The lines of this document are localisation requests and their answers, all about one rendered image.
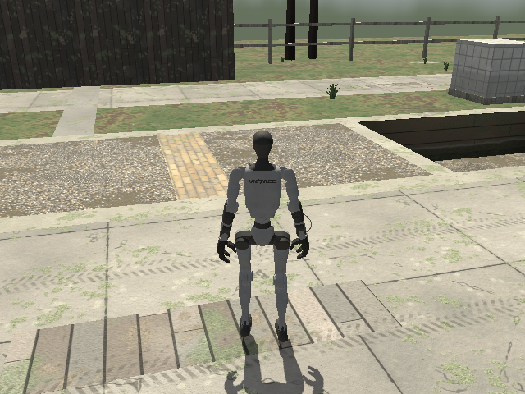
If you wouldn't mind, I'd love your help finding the robot left upper arm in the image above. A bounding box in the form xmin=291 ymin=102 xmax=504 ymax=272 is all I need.
xmin=226 ymin=166 xmax=245 ymax=213

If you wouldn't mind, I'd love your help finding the left robot forearm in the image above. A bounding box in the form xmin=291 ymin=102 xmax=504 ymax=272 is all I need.
xmin=218 ymin=201 xmax=235 ymax=241

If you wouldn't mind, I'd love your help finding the robot right upper arm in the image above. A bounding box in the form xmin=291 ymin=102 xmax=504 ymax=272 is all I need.
xmin=280 ymin=166 xmax=300 ymax=212

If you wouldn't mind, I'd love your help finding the robot left shin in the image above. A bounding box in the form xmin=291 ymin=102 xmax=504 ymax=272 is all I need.
xmin=239 ymin=270 xmax=251 ymax=325

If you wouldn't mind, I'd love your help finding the right robot hand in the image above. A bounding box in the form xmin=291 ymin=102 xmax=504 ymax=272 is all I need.
xmin=290 ymin=237 xmax=309 ymax=259

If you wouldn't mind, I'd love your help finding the right robot thigh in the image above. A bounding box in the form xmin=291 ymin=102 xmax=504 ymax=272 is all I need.
xmin=273 ymin=229 xmax=290 ymax=288

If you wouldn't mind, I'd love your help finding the left robot hand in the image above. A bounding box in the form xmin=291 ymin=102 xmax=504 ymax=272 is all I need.
xmin=217 ymin=240 xmax=236 ymax=263

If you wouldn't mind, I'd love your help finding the right robot forearm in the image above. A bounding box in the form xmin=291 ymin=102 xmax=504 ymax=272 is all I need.
xmin=291 ymin=201 xmax=308 ymax=240

